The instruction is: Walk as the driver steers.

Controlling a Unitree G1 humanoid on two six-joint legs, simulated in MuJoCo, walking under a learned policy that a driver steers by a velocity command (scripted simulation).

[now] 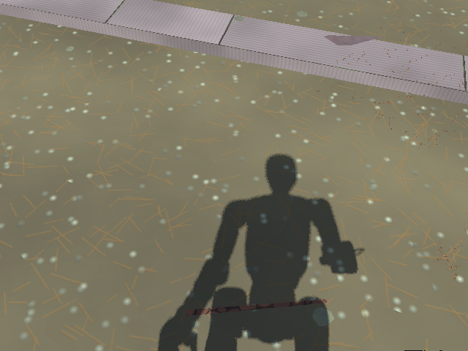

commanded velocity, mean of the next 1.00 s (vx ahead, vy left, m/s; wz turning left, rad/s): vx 0.48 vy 0.00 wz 0.00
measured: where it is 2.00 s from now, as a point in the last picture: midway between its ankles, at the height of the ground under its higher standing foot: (257, 269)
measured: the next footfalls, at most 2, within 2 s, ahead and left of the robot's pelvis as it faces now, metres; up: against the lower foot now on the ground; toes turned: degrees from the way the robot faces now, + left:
right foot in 0.54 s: +0.48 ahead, -0.13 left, +0.00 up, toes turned -2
left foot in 1.04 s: +0.76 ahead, +0.10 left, +0.00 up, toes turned +2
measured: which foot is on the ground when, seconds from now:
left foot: down 0.00-0.56, up 0.58-1.00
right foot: down 0.00-0.00, up 0.02-0.52, down 0.54-1.00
